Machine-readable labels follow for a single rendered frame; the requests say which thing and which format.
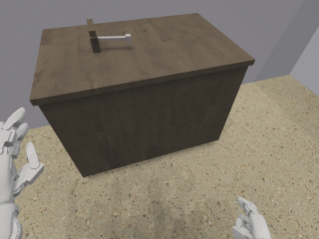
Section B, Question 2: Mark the right robot hand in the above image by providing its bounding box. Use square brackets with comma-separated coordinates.
[232, 196, 272, 239]

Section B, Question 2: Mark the tap lever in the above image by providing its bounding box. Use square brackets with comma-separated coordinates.
[98, 34, 132, 43]

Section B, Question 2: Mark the robot left forearm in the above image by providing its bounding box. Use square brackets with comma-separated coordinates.
[0, 202, 23, 239]

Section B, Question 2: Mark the counter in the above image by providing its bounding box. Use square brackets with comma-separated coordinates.
[29, 13, 255, 177]

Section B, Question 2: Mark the left robot hand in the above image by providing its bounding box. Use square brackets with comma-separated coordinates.
[0, 108, 44, 204]

